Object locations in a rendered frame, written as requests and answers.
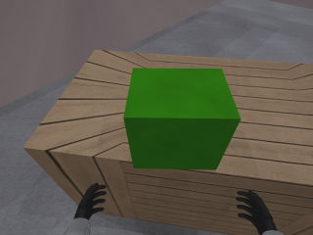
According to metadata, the left robot hand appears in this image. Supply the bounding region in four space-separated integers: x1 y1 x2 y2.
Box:
74 182 107 220

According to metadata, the left robot forearm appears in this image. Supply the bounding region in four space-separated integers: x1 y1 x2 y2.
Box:
62 217 91 235

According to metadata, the right robot hand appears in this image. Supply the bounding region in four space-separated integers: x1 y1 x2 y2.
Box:
236 190 278 235

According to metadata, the pedestal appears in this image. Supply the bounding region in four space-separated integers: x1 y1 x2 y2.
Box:
23 50 313 235

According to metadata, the carton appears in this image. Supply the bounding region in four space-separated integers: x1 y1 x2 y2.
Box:
123 68 241 170

